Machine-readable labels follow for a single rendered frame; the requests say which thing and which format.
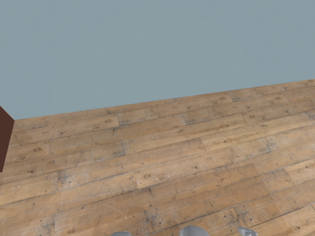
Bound right robot thigh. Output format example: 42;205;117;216
179;225;209;236

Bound cupboard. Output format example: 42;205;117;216
0;106;15;173

